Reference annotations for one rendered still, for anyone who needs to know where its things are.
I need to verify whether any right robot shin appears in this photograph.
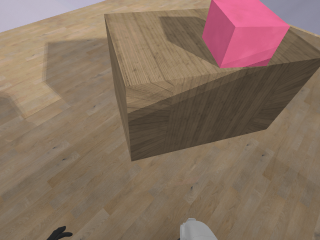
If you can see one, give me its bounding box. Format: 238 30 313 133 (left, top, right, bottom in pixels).
186 218 196 222

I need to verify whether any carton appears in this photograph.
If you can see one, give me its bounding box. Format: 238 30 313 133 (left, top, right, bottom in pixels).
202 0 290 68

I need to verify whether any robot right thigh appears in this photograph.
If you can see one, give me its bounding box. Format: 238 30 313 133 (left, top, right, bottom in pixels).
180 220 218 240

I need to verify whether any left robot hand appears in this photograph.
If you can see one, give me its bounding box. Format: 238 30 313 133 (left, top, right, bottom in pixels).
47 226 73 240

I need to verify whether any pedestal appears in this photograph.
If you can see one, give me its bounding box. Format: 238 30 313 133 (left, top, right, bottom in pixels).
104 8 320 162

